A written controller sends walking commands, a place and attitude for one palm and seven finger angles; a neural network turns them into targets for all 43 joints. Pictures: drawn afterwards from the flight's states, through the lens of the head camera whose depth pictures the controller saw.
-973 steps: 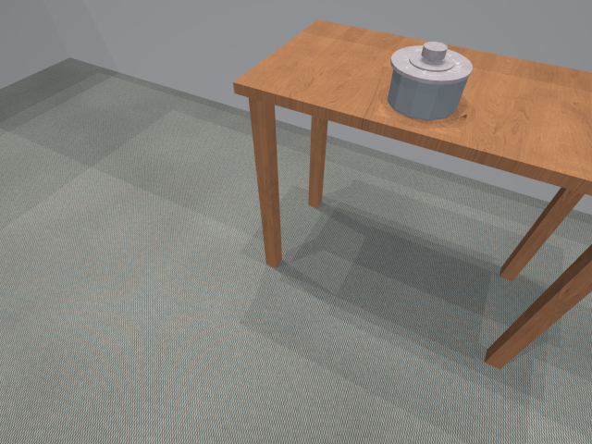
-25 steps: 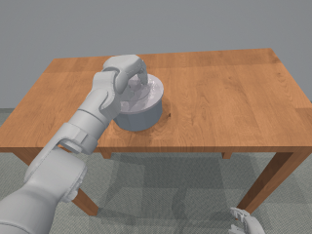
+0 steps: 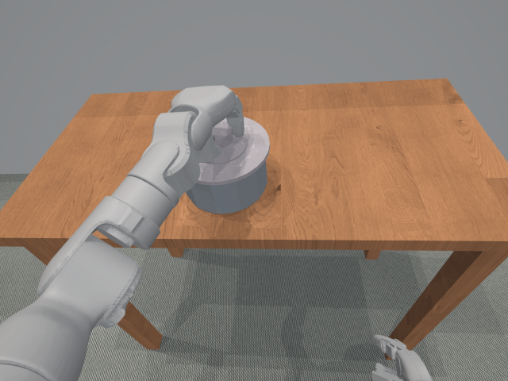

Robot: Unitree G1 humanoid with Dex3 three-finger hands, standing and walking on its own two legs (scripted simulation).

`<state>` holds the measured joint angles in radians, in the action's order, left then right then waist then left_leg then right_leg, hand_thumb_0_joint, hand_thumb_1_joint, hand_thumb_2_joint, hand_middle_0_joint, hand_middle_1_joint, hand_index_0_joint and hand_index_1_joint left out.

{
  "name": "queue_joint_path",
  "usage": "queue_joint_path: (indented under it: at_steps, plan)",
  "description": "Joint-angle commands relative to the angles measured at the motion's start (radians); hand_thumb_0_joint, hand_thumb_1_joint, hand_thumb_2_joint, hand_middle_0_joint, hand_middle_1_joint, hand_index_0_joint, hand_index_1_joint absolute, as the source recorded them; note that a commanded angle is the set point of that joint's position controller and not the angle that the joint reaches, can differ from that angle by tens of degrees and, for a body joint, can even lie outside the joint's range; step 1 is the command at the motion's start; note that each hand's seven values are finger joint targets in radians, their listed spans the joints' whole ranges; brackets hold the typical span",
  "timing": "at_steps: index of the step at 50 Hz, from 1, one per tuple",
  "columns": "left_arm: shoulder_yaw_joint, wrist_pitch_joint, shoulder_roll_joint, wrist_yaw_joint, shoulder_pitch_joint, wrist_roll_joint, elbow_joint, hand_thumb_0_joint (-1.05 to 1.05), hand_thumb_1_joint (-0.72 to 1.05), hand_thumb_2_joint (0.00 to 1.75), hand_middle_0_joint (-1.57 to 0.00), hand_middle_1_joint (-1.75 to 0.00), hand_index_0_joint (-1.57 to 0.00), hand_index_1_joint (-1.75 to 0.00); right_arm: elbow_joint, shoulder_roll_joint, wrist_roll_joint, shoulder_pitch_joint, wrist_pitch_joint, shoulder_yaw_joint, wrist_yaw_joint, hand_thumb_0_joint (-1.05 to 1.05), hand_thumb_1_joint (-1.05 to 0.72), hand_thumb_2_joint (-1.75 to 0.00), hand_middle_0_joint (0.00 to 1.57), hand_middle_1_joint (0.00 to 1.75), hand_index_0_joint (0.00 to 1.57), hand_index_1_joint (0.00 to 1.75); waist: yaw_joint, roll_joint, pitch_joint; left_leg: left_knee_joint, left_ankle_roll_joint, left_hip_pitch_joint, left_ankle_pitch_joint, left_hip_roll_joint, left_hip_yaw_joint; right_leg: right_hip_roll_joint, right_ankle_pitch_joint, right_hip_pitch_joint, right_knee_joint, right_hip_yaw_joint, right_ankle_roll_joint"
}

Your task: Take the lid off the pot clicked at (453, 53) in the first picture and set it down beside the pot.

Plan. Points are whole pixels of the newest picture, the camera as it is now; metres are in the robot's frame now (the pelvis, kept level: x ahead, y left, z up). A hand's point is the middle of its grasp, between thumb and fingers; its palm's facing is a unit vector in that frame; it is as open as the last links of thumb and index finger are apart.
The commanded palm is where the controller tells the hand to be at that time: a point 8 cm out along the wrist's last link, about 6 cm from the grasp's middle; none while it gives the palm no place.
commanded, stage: lift the lid straight up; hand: left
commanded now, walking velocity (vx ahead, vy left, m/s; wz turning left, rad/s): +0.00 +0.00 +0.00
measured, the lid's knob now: (217, 134) +0.47 +0.07 +0.16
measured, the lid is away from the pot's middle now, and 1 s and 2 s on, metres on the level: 0.00 0.01 0.01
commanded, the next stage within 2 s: move the lid sideways beside the pot in 1.78 s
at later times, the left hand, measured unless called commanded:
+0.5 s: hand (207, 112) +0.44 +0.07 +0.23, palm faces -0.14 -0.06 -0.99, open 7.7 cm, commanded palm +0.42 +0.08 +0.30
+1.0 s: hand (194, 86) +0.45 +0.08 +0.26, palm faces -0.10 -0.07 -0.99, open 7.7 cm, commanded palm +0.42 +0.09 +0.34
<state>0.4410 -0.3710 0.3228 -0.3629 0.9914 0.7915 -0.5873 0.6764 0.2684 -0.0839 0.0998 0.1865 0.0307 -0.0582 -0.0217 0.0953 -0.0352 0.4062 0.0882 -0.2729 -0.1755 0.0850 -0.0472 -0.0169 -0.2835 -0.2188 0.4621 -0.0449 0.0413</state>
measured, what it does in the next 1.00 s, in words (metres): stands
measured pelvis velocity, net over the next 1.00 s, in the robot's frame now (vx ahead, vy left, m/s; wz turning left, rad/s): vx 0.00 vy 0.01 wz -0.01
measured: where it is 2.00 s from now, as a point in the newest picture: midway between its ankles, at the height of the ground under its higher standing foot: outside the picture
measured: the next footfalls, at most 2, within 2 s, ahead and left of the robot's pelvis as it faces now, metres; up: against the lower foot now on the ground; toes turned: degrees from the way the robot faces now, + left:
none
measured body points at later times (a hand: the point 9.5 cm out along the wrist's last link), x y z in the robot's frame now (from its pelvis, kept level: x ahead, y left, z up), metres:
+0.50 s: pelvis -0.01 +0.00 +0.00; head +0.00 -0.04 +0.45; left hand +0.44 +0.07 +0.28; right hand +0.16 -0.23 -0.12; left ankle +0.02 +0.06 -0.74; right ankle -0.03 -0.09 -0.74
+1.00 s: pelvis +0.00 +0.01 +0.00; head +0.00 -0.03 +0.45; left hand +0.45 +0.09 +0.32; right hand +0.15 -0.23 -0.12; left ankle +0.02 +0.06 -0.74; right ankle -0.03 -0.09 -0.74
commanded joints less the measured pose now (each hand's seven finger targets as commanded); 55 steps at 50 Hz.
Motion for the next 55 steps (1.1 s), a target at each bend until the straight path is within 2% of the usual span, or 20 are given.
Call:
queue_joint_path:
  at_steps: [1,3,4,10,12,15,17,18,22,26,32,34,37,40,42,46,47,48,52,55]
  plan:
    - [-0.164,0.008,0.208,0.045,0.626,0.035,0.198,0.0,0.39,1.32,-0.98,-0.7,-1.0,-0.72,-0.138,0.092,0.002,-0.132,-0.049,-0.022,0.003,0.0,-0.9,-0.9,0.2,0.3,0.2,0.3,-0.006,-0.15,-0.412,-0.002,-0.01,0.233,0.275,-0.028,0.08,0.003,0.419,0.082,-0.032,0.048,0.012]
    - [-0.204,0.021,0.251,0.044,0.635,0.036,0.231,0.0,0.39,1.32,-0.98,-0.7,-1.0,-0.72,-0.143,0.091,0.006,-0.13,-0.057,-0.027,0.005,0.0,-0.9,-0.9,0.2,0.3,0.2,0.3,0.0,-0.167,-0.459,0.004,-0.007,0.24,0.294,-0.03,0.079,0.008,0.449,0.117,-0.029,0.055,0.01]
    - [-0.159,0.016,0.2,0.037,0.63,0.034,0.216,0.0,0.39,1.32,-0.98,-0.7,-1.0,-0.72,-0.144,0.088,0.005,-0.134,-0.059,-0.026,0.004,0.0,-0.9,-0.9,0.2,0.3,0.2,0.3,-0.005,-0.165,-0.44,0.003,-0.006,0.238,0.302,-0.028,0.078,0.008,0.456,0.105,-0.03,0.053,0.01]
    - [-0.169,0.007,0.201,0.024,0.583,0.032,0.203,0.0,0.4,1.32,-0.98,-0.7,-1.0,-0.72,-0.145,0.092,0.0,-0.141,-0.052,-0.026,-0.004,0.0,-0.9,-0.9,0.2,0.3,0.2,0.3,0.004,-0.165,-0.403,-0.002,-0.011,0.229,0.296,-0.033,0.076,0.008,0.422,0.081,-0.032,0.045,0.011]
    - [-0.122,0.013,0.133,0.019,0.596,0.006,0.222,0.0,0.4,1.32,-0.98,-0.7,-1.0,-0.72,-0.153,0.097,-0.003,-0.14,-0.045,-0.032,-0.007,0.0,-0.9,-0.9,0.2,0.3,0.2,0.3,-0.015,-0.137,-0.38,0.004,-0.011,0.239,0.301,-0.033,0.079,0.012,0.407,0.05,-0.044,0.037,0.015]
    - [-0.203,0.003,0.264,0.024,0.671,0.042,0.203,0.0,0.4,1.32,-0.98,-0.7,-1.0,-0.72,-0.141,0.097,0.001,-0.14,-0.049,-0.02,0.005,0.0,-0.9,-0.9,0.2,0.3,0.2,0.3,0.0,-0.159,-0.393,-0.015,-0.009,0.216,0.231,-0.032,0.074,0.009,0.37,0.076,-0.044,0.05,0.012]
    - [-0.19,0.019,0.235,0.026,0.701,0.019,0.239,0.0,0.4,1.32,-0.98,-0.7,-1.0,-0.72,-0.154,0.098,0.001,-0.135,-0.057,-0.026,0.01,0.0,-0.9,-0.9,0.2,0.3,0.2,0.3,-0.009,-0.15,-0.429,-0.007,-0.004,0.228,0.248,-0.031,0.077,0.013,0.385,0.091,-0.047,0.049,0.014]
    - [-0.206,0.022,0.283,0.026,0.748,0.046,0.268,0.0,0.4,1.32,-0.98,-0.7,-1.0,-0.72,-0.15,0.09,0.001,-0.147,-0.066,-0.022,0.01,0.0,-0.9,-0.9,0.2,0.3,0.2,0.3,-0.001,-0.147,-0.461,-0.005,-0.007,0.247,0.258,-0.033,0.077,0.011,0.397,0.1,-0.035,0.058,0.013]
    - [-0.176,0.009,0.213,0.017,0.665,0.023,0.148,0.0,0.4,1.32,-0.98,-0.7,-1.0,-0.72,-0.138,0.1,-0.001,-0.123,-0.063,-0.028,0.008,0.0,-0.9,-0.9,0.2,0.3,0.2,0.3,-0.011,-0.164,-0.399,-0.009,-0.007,0.219,0.25,-0.035,0.076,0.011,0.377,0.071,-0.051,0.048,0.014]
    - [-0.17,-0.005,0.226,0.006,0.68,0.044,0.097,0.0,0.4,1.32,-0.98,-0.7,-1.0,-0.72,-0.136,0.098,0.0,-0.139,-0.061,-0.014,0.015,0.0,-0.9,-0.9,0.2,0.3,0.2,0.3,-0.001,-0.177,-0.361,-0.021,-0.01,0.182,0.195,-0.03,0.064,0.015,0.338,0.061,-0.047,0.053,0.009]
    - [-0.142,0.006,0.187,-0.008,0.745,0.02,0.203,0.0,0.4,1.32,-0.98,-0.7,-1.0,-0.72,-0.159,0.096,-0.006,-0.132,-0.072,-0.028,0.008,0.0,-0.9,-0.9,0.2,0.3,0.2,0.3,-0.02,-0.136,-0.417,-0.004,-0.005,0.249,0.253,-0.034,0.081,0.013,0.359,0.057,-0.055,0.047,0.014]
    - [-0.196,-0.001,0.279,-0.007,0.803,0.054,0.167,0.0,0.4,1.32,-0.98,-0.7,-1.0,-0.72,-0.141,0.099,-0.001,-0.127,-0.078,-0.019,0.017,0.0,-0.9,-0.9,0.2,0.3,0.2,0.3,-0.01,-0.153,-0.411,-0.015,-0.006,0.226,0.219,-0.033,0.079,0.008,0.346,0.065,-0.048,0.052,0.014]
    - [-0.182,0.009,0.244,-0.006,0.812,0.024,0.163,0.0,0.4,1.32,-0.98,-0.7,-1.0,-0.72,-0.141,0.1,-0.002,-0.109,-0.089,-0.023,0.02,0.0,-0.9,-0.9,0.2,0.3,0.2,0.3,-0.017,-0.153,-0.42,-0.018,-0.005,0.228,0.223,-0.03,0.084,0.013,0.345,0.073,-0.057,0.048,0.014]
    - [-0.25,-0.004,0.334,-0.013,0.764,0.062,0.085,0.0,0.4,1.32,-0.98,-0.7,-1.0,-0.72,-0.129,0.103,0.007,-0.109,-0.094,-0.018,0.027,0.0,-0.9,-0.9,0.2,0.3,0.2,0.3,0.01,-0.212,-0.416,-0.02,-0.002,0.196,0.229,-0.032,0.07,0.017,0.376,0.101,-0.048,0.062,0.011]
    - [-0.19,-0.001,0.241,-0.024,0.738,0.033,0.098,0.0,0.4,1.32,-0.98,-0.7,-1.0,-0.72,-0.142,0.105,0.003,-0.105,-0.09,-0.025,0.019,0.0,-0.9,-0.9,0.2,0.3,0.2,0.3,-0.004,-0.176,-0.404,-0.015,-0.005,0.204,0.259,-0.031,0.07,0.021,0.393,0.09,-0.056,0.052,0.013]
    - [-0.179,-0.015,0.253,-0.04,0.762,0.058,0.127,0.0,0.4,1.32,-0.98,-0.7,-1.0,-0.72,-0.154,0.101,-0.001,-0.13,-0.088,-0.02,0.016,0.0,-0.9,-0.9,0.2,0.3,0.2,0.3,0.002,-0.172,-0.398,-0.014,-0.004,0.215,0.241,-0.033,0.068,0.018,0.363,0.066,-0.049,0.053,0.012]
    - [-0.141,-0.003,0.195,-0.043,0.767,0.028,0.178,0.0,0.4,1.32,-0.98,-0.7,-1.0,-0.72,-0.168,0.102,-0.006,-0.13,-0.089,-0.027,0.012,0.0,-0.9,-0.9,0.2,0.3,0.2,0.3,-0.013,-0.144,-0.413,-0.005,-0.003,0.24,0.27,-0.033,0.071,0.021,0.376,0.064,-0.058,0.048,0.014]
    - [-0.213,-0.008,0.296,-0.041,0.776,0.059,0.179,0.0,0.4,1.32,-0.98,-0.7,-1.0,-0.72,-0.162,0.099,-0.001,-0.129,-0.093,-0.025,0.014,0.0,-0.9,-0.9,0.2,0.3,0.2,0.3,0.006,-0.158,-0.436,-0.006,-0.003,0.239,0.259,-0.037,0.076,0.017,0.37,0.079,-0.049,0.057,0.014]
    - [-0.179,0.003,0.267,-0.047,0.873,0.028,0.273,0.0,0.4,1.32,-0.98,-0.7,-1.0,-0.72,-0.167,0.101,-0.006,-0.122,-0.104,-0.027,0.015,0.0,-0.9,-0.9,0.2,0.3,0.2,0.3,-0.015,-0.11,-0.469,0.005,-0.005,0.283,0.33,-0.035,0.088,0.017,0.409,0.079,-0.048,0.049,0.019]
    - [-0.227,-0.018,0.335,-0.051,0.859,0.062,0.195,0.0,0.4,1.32,-0.98,-0.7,-1.0,-0.72,-0.146,0.101,-0.001,-0.123,-0.106,-0.02,0.015,0.0,-0.9,-0.9,0.2,0.3,0.2,0.3,0.003,-0.148,-0.435,-0.005,-0.009,0.255,0.315,-0.038,0.088,0.011,0.397,0.07,-0.037,0.05,0.021]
